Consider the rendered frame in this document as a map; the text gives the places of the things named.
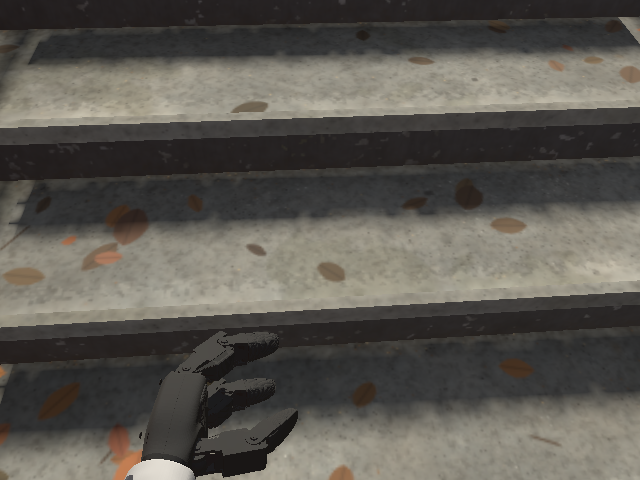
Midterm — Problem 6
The left robot forearm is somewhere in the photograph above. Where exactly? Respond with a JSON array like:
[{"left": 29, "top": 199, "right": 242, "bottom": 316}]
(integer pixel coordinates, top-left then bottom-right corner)
[{"left": 124, "top": 459, "right": 196, "bottom": 480}]

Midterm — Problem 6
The robot left hand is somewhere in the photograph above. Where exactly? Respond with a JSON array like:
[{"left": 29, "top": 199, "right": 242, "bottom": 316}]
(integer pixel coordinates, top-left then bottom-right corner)
[{"left": 139, "top": 331, "right": 298, "bottom": 479}]

